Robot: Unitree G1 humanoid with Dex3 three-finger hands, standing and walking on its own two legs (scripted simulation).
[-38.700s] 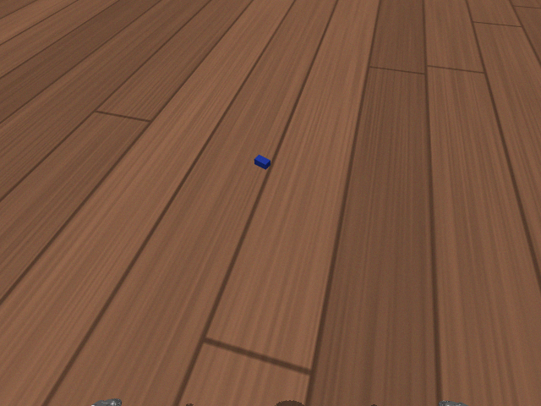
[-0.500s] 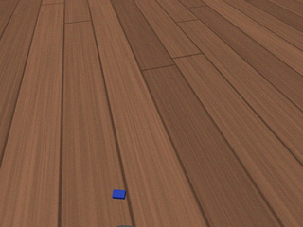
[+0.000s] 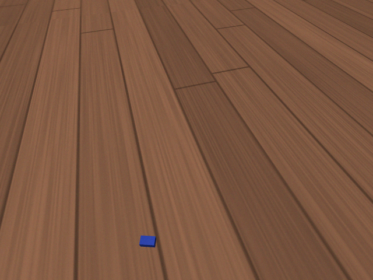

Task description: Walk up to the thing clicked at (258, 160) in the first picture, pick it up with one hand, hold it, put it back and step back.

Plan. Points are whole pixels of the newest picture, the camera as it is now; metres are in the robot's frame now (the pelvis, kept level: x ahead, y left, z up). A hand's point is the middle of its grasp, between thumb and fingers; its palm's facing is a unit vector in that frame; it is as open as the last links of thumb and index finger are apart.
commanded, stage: stand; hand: left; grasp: from above
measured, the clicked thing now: (147, 241) +0.40 +0.24 -0.76
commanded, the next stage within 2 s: step back in 1.48 s
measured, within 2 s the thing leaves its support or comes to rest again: neither
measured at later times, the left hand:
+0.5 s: hand out of the picture +0.08 +0.24 -0.16, palm faces +0.02 -0.94 -0.33, open 7.4 cm
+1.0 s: hand out of the picture +0.08 +0.24 -0.16, palm faces +0.01 -0.94 -0.34, open 7.4 cm
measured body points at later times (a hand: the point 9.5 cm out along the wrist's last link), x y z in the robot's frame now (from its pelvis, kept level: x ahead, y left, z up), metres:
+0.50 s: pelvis +0.01 -0.01 +0.00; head +0.02 -0.01 +0.45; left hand +0.08 +0.29 -0.14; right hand +0.08 -0.29 -0.14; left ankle +0.03 +0.13 -0.74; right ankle +0.00 -0.14 -0.74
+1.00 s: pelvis +0.01 -0.01 +0.00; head +0.03 -0.01 +0.45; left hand +0.08 +0.29 -0.13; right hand +0.09 -0.30 -0.14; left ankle +0.03 +0.13 -0.74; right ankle +0.00 -0.14 -0.74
